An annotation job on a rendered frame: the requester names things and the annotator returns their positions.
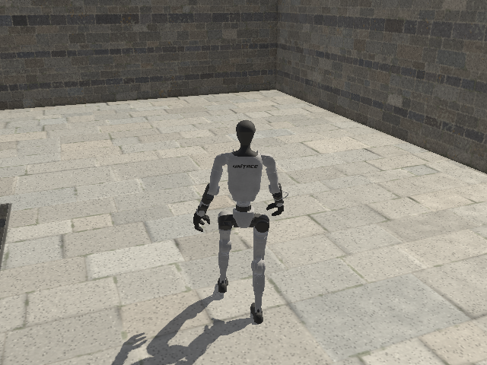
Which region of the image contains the robot left thigh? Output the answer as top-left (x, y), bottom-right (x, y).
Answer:
top-left (218, 211), bottom-right (234, 252)

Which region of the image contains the left robot hand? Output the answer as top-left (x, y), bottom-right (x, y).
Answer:
top-left (193, 209), bottom-right (210, 232)

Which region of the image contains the robot left upper arm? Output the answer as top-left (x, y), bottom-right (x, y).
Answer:
top-left (207, 153), bottom-right (230, 195)

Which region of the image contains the robot left foot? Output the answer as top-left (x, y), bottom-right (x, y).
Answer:
top-left (218, 277), bottom-right (228, 293)

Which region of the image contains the right robot forearm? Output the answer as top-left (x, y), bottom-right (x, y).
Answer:
top-left (272, 183), bottom-right (284, 207)

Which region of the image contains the robot right upper arm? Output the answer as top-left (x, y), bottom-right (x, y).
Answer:
top-left (260, 153), bottom-right (280, 194)

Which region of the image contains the right robot hand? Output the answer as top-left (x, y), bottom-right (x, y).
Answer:
top-left (266, 203), bottom-right (284, 216)

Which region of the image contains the left robot forearm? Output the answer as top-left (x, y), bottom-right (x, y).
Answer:
top-left (196, 184), bottom-right (214, 217)

